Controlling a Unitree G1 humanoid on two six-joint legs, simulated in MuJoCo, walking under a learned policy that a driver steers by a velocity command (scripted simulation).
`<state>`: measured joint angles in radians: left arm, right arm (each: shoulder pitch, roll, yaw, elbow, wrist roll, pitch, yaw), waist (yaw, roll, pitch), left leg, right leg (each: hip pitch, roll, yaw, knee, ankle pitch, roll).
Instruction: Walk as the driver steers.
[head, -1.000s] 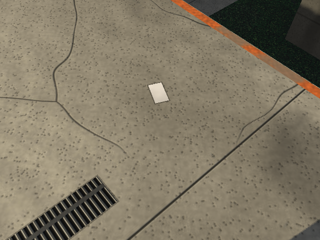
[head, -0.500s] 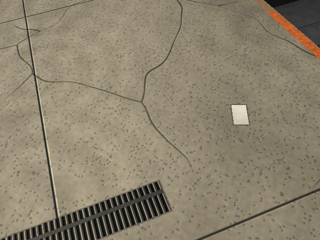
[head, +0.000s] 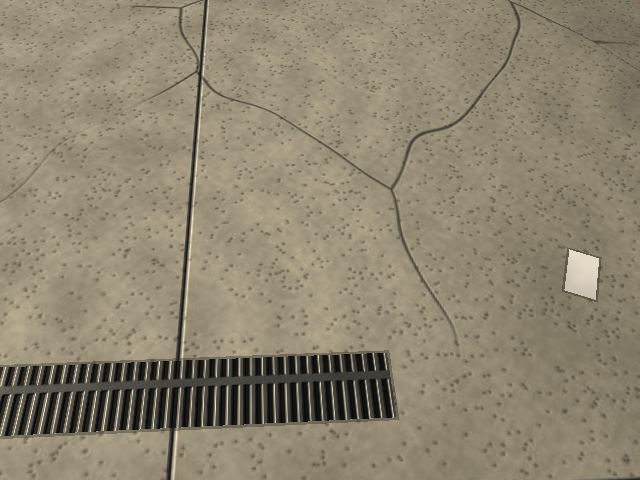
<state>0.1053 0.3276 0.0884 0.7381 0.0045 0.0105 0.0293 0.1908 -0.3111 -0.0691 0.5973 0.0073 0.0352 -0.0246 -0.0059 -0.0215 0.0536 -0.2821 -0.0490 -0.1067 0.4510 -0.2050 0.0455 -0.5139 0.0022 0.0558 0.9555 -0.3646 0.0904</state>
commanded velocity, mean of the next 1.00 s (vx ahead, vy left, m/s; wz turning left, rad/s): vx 0.00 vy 0.00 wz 0.43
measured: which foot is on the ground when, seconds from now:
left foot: down 0.00-0.20, up 0.22-0.58, down 0.60-1.00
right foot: up 0.00-0.18, down 0.20-0.60, up 0.62-0.96, down 0.98-1.00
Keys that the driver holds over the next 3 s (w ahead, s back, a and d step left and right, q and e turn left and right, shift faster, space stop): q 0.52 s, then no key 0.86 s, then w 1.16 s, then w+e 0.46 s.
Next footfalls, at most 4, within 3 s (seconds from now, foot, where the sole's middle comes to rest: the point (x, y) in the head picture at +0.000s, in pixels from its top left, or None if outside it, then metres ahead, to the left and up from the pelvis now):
0.20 right None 0.07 -0.14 -0.78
0.60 left None -0.01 0.12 -0.78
0.98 right None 0.08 -0.10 -0.78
2.06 right None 0.43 0.07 -0.78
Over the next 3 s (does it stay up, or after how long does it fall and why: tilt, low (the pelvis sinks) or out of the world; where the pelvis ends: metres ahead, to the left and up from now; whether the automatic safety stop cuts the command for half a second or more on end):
stays up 0.66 0.33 0.00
